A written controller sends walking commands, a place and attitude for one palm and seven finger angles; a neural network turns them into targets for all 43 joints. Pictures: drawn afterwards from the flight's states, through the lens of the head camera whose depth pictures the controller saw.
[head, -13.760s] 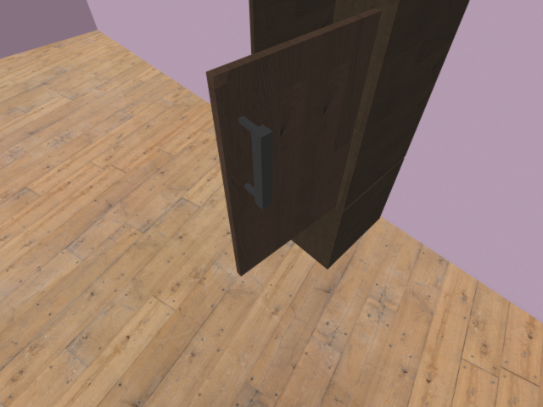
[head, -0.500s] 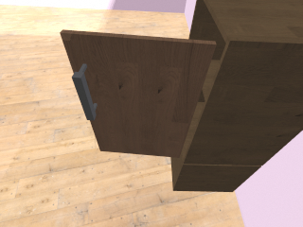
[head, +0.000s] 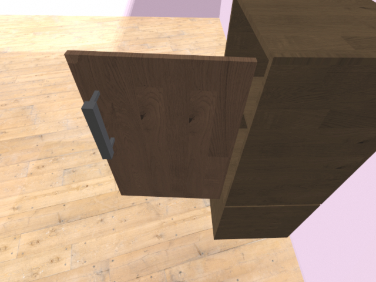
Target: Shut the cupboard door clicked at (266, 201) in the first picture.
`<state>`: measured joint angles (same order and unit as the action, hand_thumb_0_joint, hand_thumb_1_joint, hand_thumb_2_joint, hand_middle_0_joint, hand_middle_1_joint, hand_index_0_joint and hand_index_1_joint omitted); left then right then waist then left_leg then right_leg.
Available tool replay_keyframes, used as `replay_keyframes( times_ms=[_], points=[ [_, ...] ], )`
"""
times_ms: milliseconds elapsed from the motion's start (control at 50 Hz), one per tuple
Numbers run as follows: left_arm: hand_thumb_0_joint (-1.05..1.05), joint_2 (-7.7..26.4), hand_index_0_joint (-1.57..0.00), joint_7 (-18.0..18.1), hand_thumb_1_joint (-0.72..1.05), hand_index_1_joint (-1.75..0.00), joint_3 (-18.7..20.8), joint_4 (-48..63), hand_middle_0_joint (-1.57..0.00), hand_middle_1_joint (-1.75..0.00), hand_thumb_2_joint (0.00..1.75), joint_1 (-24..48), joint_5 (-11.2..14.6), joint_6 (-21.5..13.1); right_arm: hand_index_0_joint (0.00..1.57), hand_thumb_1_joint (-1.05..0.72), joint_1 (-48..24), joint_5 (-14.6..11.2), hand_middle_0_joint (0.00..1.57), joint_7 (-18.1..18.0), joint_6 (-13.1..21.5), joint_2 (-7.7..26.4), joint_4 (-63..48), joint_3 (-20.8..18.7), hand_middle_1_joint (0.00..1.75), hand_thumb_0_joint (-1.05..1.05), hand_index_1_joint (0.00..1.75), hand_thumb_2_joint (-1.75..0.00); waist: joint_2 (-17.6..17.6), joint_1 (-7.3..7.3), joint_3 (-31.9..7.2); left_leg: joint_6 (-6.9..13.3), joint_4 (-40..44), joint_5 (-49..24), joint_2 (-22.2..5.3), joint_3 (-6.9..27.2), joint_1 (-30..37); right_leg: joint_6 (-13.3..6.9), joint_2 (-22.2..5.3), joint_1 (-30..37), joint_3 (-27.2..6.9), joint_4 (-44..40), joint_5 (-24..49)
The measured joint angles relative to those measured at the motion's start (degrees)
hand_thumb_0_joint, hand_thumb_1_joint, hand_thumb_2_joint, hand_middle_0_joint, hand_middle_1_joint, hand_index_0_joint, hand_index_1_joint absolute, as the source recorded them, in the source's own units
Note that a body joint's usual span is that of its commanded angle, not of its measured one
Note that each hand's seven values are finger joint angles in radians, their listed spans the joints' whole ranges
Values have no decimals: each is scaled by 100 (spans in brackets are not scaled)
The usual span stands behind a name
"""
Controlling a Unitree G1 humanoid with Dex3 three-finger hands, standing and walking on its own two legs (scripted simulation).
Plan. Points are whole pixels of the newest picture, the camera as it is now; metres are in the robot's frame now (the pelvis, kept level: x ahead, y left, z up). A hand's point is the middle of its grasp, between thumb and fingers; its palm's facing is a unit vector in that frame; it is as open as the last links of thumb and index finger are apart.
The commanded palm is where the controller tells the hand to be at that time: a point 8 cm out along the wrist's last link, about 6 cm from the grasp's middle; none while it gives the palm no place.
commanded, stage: come to a stop and stand still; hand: left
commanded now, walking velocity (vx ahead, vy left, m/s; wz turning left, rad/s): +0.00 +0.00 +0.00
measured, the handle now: (102, 126) +0.45 +0.25 +0.07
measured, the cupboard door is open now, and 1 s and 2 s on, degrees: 86 86 86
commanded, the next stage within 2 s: look again from close up in 0.42 s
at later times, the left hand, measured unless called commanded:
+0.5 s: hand out of the picture -0.03 +0.17 -0.17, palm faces +0.01 -0.98 -0.22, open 7.4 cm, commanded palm none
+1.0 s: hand out of the picture +0.00 +0.15 -0.18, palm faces +0.02 -0.98 -0.19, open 7.4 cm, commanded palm none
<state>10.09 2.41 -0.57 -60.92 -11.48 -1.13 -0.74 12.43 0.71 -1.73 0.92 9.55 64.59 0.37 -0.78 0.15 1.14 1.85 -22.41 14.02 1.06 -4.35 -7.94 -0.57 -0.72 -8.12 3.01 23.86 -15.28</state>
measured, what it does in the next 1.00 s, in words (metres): stands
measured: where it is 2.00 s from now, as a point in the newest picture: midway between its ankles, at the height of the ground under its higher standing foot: outside the picture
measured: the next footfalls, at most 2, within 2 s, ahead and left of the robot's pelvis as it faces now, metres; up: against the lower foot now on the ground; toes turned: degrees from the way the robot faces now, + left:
right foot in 1.80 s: +0.04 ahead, -0.06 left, +0.00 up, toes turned +3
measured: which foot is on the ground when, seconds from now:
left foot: down 0.00-1.00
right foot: down 0.00-1.00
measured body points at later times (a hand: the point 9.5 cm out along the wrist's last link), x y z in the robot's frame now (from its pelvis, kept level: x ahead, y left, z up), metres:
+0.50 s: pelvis -0.01 -0.01 +0.00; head +0.00 -0.02 +0.45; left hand -0.02 +0.22 -0.15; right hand -0.02 -0.22 -0.17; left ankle -0.02 +0.09 -0.74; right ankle -0.03 -0.11 -0.74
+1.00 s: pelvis +0.00 -0.02 +0.00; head +0.02 -0.03 +0.45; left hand +0.00 +0.20 -0.16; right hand +0.01 -0.24 -0.17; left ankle -0.02 +0.09 -0.74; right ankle -0.03 -0.11 -0.74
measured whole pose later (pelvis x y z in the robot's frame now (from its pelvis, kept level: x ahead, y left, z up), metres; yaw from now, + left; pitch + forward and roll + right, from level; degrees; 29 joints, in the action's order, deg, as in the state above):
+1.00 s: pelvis +0.00 -0.02 +0.00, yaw +0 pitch -1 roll +1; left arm 8.6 1.8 -1.2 -64.4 -16.1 -0.8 -1.1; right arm 14.4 0.9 -2.0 1.0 8.7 65.7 1.1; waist -0.3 0.6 2.3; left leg 0.0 -23.1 14.6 -0.4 -3.7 -7.8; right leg -2.6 0.7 -8.2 3.6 25.2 -16.5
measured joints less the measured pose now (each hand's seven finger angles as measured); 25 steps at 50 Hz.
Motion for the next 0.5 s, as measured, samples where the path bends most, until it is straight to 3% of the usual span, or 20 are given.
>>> replay_keyframes(
  times_ms=[140, 500],
  points=[
    [0, -58, -20, -23, 92, -30, -76, 64, -20, -30, 90, -209, 30, -23, 20, -92, 222, 48, 20, 28, -1, 136, -520, 14, 30, 1, 30, -90, 244, -75, 22, 26, -648, 279, -29, 51, -336, -23, -4, -251, 58, 498, -205],
    [0, -122, -20, -93, 91, -30, -107, -266, -19, -30, 90, -577, 48, 22, 20, -92, 430, 21, 20, 59, -8, 15, -93, 131, 30, 1, 30, -90, 220, 20, 118, -27, -199, 18, 4, 5, -145, -69, -19, -219, 6, 359, -103]
  ],
)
